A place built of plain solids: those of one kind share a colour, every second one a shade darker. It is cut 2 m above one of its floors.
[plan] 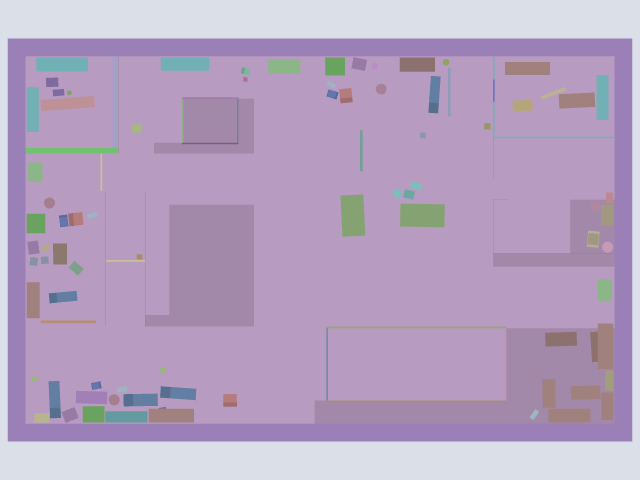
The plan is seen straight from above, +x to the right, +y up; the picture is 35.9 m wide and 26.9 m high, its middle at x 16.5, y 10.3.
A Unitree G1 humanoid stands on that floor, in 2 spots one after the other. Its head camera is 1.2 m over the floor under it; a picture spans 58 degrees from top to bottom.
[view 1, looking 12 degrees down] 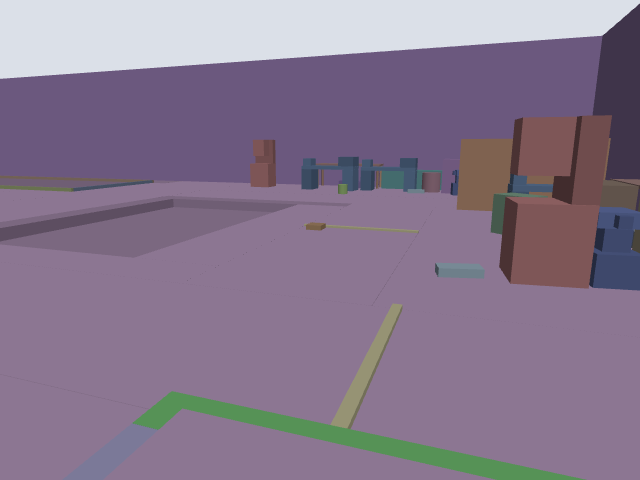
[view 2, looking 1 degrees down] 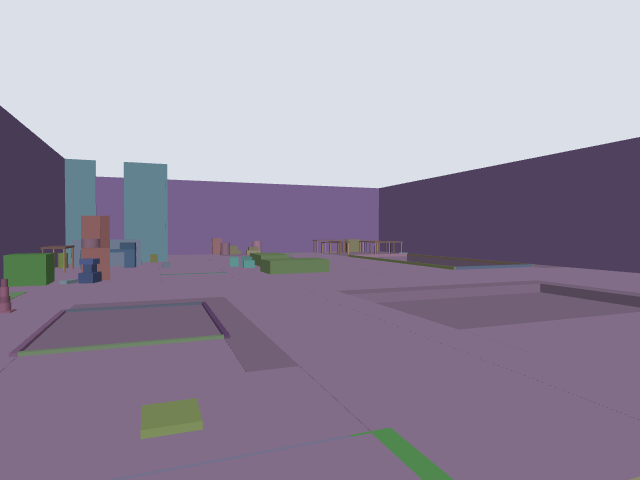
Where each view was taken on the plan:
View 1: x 3.68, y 16.98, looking -71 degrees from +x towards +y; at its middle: floor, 7.21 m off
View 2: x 2.60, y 16.67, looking -21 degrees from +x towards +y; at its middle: workbench_top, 31.57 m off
